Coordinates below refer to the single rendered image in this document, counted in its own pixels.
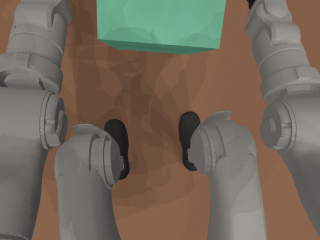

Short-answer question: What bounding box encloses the robot right forearm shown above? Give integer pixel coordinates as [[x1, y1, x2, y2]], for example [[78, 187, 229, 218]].
[[245, 0, 320, 104]]

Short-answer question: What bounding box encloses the robot left foot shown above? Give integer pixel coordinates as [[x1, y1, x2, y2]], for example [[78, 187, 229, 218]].
[[104, 119, 130, 180]]

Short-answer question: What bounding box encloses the left robot upper arm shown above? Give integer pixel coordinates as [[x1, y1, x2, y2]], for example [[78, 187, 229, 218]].
[[0, 87, 68, 240]]

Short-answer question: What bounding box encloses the carton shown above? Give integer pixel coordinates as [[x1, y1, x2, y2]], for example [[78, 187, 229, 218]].
[[96, 0, 226, 55]]

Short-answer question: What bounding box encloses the right robot upper arm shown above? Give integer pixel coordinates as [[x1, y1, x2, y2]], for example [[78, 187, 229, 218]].
[[259, 97, 320, 237]]

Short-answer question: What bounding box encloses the robot left forearm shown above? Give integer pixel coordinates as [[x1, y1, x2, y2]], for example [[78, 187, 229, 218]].
[[0, 0, 73, 95]]

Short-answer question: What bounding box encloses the left robot shin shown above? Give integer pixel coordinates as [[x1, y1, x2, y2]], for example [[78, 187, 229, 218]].
[[54, 124, 124, 181]]

